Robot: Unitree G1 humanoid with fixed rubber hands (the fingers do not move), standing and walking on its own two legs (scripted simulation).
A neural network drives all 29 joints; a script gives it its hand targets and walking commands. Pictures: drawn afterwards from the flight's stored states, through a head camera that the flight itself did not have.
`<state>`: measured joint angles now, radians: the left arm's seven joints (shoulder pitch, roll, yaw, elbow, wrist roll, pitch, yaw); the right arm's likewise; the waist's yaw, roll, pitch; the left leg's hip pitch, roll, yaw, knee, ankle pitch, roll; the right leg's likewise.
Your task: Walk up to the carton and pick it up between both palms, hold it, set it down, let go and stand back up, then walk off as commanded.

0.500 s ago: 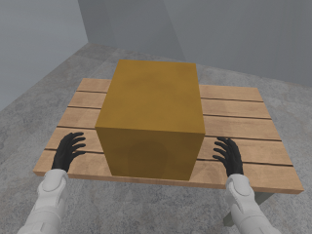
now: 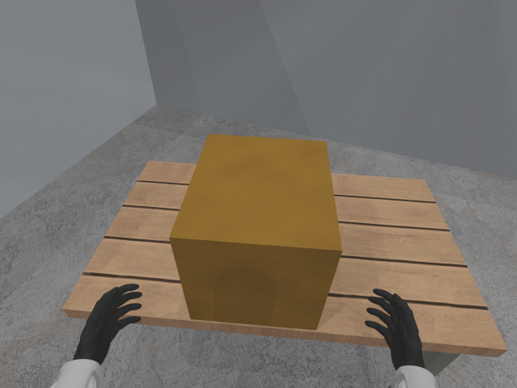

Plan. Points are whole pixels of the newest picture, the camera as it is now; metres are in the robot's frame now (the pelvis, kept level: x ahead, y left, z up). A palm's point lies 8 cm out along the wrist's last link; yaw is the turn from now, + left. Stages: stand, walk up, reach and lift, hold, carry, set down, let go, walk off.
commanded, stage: set down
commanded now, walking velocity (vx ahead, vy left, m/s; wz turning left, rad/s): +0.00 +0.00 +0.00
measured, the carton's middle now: (260, 227) +0.46 +0.02 -0.01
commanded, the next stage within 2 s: let go in 2.00 s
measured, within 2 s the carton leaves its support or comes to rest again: neither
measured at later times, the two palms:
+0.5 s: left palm (86, 371) +0.18 +0.26 -0.01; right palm (409, 381) +0.17 -0.19 -0.01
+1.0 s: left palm (99, 380) +0.18 +0.25 -0.04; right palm (410, 386) +0.17 -0.20 -0.04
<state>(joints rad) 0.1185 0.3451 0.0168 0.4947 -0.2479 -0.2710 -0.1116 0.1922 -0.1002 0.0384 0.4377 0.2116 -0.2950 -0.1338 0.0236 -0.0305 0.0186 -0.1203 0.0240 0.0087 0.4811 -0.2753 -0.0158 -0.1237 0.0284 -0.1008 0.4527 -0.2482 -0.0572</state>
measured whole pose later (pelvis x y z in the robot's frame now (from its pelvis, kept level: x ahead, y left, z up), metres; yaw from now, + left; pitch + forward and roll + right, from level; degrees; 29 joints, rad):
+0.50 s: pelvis +0.01 +0.02 +0.00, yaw -2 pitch -8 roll -1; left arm 0.33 0.31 0.00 0.31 -0.19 -0.20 -0.03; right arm 0.37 -0.09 -0.02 0.30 0.15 -0.20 -0.06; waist 0.04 -0.01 0.05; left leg -0.01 0.02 0.05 0.43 -0.28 0.01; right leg -0.03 0.02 -0.06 0.40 -0.24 -0.03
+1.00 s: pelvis +0.02 +0.01 +0.00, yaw -3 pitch -7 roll -1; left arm 0.33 0.26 0.01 0.39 -0.11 -0.10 -0.03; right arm 0.33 -0.12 -0.03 0.46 0.11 -0.21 -0.02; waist 0.05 -0.01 0.05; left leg 0.01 0.03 0.06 0.40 -0.28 0.00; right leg -0.01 0.04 -0.05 0.36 -0.24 -0.04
